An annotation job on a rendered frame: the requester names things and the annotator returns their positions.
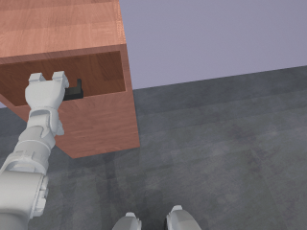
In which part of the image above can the cabinet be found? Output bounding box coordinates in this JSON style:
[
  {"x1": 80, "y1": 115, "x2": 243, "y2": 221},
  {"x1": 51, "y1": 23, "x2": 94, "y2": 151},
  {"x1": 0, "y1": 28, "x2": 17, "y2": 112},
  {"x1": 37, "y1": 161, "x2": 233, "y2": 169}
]
[{"x1": 0, "y1": 0, "x2": 140, "y2": 159}]

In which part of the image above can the robot left upper arm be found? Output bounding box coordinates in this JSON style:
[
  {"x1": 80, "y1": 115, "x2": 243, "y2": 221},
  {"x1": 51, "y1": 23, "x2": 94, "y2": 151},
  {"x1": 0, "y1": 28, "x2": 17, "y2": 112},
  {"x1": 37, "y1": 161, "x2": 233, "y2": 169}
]
[{"x1": 0, "y1": 170, "x2": 49, "y2": 230}]

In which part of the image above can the right robot shin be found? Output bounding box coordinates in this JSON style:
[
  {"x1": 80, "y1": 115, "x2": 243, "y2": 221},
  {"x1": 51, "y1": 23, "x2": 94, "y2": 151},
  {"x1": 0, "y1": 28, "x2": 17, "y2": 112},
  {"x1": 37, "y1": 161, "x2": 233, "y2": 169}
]
[{"x1": 171, "y1": 205, "x2": 182, "y2": 213}]

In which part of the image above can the handle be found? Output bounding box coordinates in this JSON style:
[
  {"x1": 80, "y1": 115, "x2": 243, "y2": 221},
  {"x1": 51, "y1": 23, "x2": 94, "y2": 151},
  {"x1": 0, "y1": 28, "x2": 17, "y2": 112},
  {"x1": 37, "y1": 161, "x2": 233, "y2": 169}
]
[{"x1": 62, "y1": 79, "x2": 83, "y2": 102}]

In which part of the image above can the left robot shin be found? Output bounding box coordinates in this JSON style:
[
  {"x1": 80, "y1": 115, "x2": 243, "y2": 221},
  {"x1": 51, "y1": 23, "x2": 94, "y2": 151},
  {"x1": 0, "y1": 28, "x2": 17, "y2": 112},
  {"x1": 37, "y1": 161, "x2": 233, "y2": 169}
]
[{"x1": 126, "y1": 212, "x2": 135, "y2": 217}]

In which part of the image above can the robot left forearm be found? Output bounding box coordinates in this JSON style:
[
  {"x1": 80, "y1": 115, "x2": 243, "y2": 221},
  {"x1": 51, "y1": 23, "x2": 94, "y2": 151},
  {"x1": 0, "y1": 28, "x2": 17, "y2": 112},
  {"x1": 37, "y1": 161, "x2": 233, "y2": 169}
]
[{"x1": 0, "y1": 106, "x2": 59, "y2": 176}]

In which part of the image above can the drawer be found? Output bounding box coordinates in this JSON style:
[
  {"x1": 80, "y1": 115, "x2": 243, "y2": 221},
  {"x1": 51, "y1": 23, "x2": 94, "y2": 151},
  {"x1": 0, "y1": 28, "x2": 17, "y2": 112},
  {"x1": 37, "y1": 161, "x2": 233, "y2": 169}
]
[{"x1": 0, "y1": 51, "x2": 126, "y2": 106}]

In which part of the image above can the robot shin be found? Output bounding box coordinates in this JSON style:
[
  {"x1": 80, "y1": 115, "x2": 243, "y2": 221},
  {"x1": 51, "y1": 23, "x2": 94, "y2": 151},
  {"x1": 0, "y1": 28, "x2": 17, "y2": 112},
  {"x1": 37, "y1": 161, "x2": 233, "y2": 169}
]
[
  {"x1": 171, "y1": 205, "x2": 182, "y2": 213},
  {"x1": 126, "y1": 212, "x2": 135, "y2": 217}
]

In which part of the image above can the left robot hand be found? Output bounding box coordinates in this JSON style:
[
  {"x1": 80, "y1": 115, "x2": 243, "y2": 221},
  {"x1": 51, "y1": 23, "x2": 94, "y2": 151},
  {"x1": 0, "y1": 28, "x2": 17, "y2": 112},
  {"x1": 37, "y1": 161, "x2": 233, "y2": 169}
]
[{"x1": 25, "y1": 71, "x2": 69, "y2": 136}]

